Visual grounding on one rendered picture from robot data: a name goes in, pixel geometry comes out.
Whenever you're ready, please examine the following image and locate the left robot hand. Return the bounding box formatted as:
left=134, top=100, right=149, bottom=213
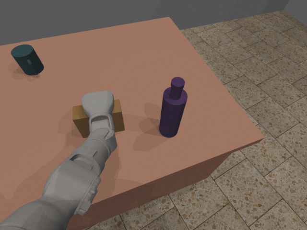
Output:
left=81, top=90, right=114, bottom=118

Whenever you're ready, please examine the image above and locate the sponge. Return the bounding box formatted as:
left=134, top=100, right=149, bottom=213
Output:
left=72, top=99, right=125, bottom=138

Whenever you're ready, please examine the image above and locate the robot left forearm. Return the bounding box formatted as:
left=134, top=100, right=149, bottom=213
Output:
left=42, top=113, right=117, bottom=196

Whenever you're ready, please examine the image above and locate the table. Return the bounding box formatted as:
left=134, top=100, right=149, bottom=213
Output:
left=0, top=17, right=265, bottom=230

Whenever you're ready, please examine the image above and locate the left robot upper arm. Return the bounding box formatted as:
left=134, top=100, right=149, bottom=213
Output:
left=0, top=160, right=101, bottom=230

